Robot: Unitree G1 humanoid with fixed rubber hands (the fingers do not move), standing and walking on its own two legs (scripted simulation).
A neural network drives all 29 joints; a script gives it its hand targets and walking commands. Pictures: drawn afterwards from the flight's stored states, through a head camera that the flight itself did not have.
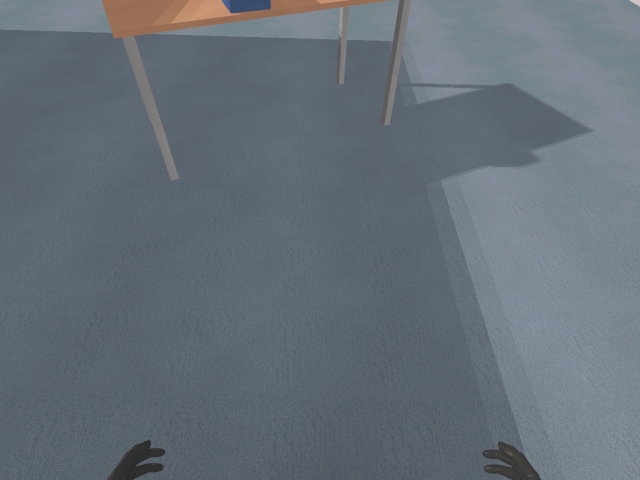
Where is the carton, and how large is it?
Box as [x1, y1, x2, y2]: [222, 0, 270, 12]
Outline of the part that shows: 222,0 230,12 270,8 269,0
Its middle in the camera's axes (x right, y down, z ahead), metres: -0.31 -1.04 +1.56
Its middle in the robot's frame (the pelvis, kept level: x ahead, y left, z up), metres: +1.87 +0.31 +0.02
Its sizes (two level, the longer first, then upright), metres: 0.168 0.162 0.144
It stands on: a table, 0.71 m high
